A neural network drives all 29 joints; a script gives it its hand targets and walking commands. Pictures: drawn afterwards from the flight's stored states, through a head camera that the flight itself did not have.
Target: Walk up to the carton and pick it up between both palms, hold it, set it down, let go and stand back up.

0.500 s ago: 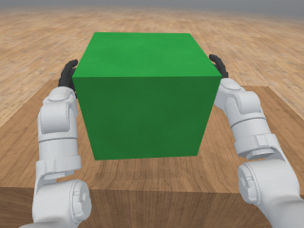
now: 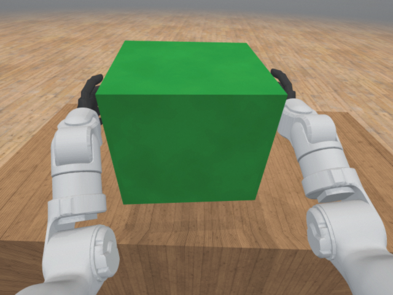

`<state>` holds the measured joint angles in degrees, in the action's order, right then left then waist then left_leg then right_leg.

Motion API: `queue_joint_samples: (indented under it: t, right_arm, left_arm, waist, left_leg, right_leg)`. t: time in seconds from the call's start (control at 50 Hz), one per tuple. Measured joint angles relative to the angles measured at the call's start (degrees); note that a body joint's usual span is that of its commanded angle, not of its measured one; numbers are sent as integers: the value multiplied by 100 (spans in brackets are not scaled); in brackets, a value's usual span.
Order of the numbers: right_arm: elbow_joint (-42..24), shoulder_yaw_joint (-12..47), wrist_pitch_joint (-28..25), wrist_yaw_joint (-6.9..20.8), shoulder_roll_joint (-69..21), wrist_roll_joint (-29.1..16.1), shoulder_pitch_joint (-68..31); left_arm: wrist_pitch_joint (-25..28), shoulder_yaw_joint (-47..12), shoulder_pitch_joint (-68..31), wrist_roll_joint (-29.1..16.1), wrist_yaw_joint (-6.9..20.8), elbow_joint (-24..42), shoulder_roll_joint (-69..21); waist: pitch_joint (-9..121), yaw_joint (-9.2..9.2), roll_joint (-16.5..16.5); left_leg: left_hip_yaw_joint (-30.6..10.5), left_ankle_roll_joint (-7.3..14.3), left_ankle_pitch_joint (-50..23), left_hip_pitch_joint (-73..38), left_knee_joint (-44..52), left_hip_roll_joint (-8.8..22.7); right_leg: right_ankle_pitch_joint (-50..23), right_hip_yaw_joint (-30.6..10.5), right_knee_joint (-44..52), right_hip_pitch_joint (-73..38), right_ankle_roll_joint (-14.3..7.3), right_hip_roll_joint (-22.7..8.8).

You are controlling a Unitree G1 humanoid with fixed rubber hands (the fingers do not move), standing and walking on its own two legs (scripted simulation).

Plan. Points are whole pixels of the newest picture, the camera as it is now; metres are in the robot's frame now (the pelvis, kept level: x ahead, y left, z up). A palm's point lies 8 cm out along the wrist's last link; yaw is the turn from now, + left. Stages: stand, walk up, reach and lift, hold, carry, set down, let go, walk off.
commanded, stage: hold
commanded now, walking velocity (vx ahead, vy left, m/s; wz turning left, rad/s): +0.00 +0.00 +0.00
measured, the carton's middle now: (188, 118) +0.42 +0.00 +0.22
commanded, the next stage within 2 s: none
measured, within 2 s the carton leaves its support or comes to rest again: neither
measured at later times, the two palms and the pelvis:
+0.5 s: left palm (88, 116) +0.37 +0.18 +0.26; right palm (282, 108) +0.36 -0.18 +0.27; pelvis +0.00 +0.00 +0.00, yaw +0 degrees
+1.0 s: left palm (88, 113) +0.37 +0.18 +0.27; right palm (282, 107) +0.37 -0.19 +0.27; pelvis +0.00 +0.00 +0.00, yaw +0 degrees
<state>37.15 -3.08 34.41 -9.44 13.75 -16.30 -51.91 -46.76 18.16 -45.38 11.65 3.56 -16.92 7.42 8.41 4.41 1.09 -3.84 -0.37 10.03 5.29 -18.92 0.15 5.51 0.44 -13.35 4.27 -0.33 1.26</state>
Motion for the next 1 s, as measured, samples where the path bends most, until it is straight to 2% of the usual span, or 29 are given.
queue_joint_samples:
  t: [0.2, 0.48, 1.0]
  right_arm:
    - [-173, 29, 31, -91, -43, -76, 108]
    - [-325, -8, 56, -85, -42, -100, 197]
    - [-14, 80, -37, -33, 37, -106, -15]
  left_arm:
    - [4, -7, 80, 1, 65, 94, 40]
    - [-54, -30, 154, 49, 70, 284, -9]
    - [-13, -99, -12, -5, 18, 47, 83]
  waist:
    - [-40, 62, 34]
    - [-74, 61, 25]
    - [-102, -5, -61]
  left_leg:
    - [-57, -11, 40, -58, -33, 2]
    - [-13, 22, 48, -56, -48, -18]
    - [15, 20, 55, -52, -76, -18]
  right_leg:
    - [41, 45, 7, -97, -9, 8]
    - [29, -13, 13, -96, 24, -8]
    - [73, -65, -90, -54, 23, 2]
